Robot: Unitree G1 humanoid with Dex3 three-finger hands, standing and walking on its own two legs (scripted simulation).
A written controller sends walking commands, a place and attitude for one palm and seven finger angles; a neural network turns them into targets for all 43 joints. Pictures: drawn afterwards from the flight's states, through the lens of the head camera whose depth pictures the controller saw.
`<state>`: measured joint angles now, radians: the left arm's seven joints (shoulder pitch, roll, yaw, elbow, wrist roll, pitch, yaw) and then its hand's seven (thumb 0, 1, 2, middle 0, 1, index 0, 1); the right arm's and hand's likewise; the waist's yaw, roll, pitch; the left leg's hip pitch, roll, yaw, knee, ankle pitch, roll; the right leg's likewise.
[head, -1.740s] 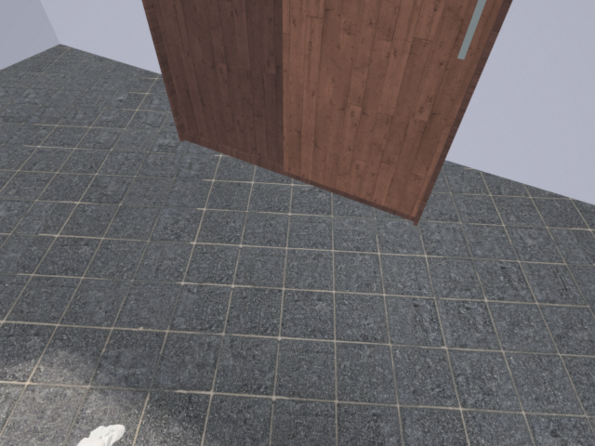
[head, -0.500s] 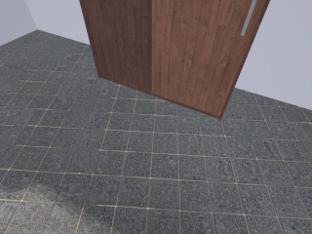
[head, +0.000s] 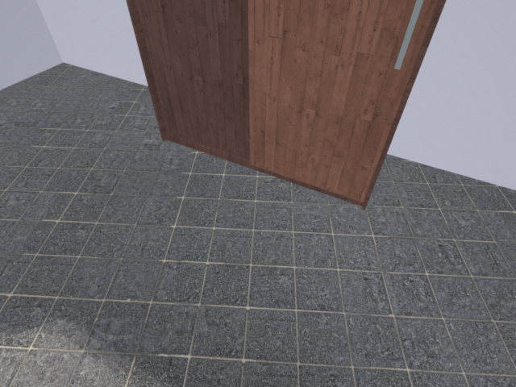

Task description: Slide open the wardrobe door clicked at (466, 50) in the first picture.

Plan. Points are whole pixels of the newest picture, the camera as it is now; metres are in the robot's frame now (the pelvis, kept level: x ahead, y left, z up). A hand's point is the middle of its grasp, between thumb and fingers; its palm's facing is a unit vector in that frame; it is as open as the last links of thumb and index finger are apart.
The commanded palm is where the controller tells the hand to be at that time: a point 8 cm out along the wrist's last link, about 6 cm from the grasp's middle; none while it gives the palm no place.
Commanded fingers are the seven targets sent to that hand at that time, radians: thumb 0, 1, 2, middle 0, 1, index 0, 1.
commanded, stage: walk to a spot facing it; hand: right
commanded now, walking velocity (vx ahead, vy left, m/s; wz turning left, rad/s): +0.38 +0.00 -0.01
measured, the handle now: (415, 16) +1.16 -0.45 +0.17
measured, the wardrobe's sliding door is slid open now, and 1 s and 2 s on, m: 0.00 0.00 0.00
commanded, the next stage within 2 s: turn to face it in 0.96 s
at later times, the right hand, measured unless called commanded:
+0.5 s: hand (353, 326) +0.30 -0.18 -0.18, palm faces -0.08 +0.98 -0.19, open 7.3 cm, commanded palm none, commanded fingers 0.00 -0.90 -0.90 0.20 0.30 0.20 0.30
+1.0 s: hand (356, 309) +0.34 -0.20 -0.20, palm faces +0.12 +0.98 -0.15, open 7.3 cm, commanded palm none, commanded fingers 0.00 -0.90 -0.90 0.20 0.30 0.20 0.30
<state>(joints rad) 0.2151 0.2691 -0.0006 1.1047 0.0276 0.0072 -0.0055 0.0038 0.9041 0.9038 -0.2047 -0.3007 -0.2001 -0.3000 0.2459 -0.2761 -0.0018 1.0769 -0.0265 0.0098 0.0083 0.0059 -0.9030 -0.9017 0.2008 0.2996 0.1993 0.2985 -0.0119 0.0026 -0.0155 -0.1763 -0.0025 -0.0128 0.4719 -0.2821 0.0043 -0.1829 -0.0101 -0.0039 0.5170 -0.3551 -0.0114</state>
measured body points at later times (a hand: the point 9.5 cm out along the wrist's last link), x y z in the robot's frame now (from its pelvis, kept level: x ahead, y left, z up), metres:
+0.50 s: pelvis +0.17 +0.00 -0.02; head +0.22 +0.00 +0.43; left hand -0.01 +0.17 -0.14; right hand +0.30 -0.24 -0.16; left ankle +0.30 +0.11 -0.72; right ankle -0.01 -0.12 -0.74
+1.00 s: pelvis +0.40 -0.03 -0.02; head +0.42 -0.06 +0.43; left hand +0.53 +0.21 -0.14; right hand +0.34 -0.25 -0.18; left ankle +0.31 +0.10 -0.71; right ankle +0.47 -0.12 -0.74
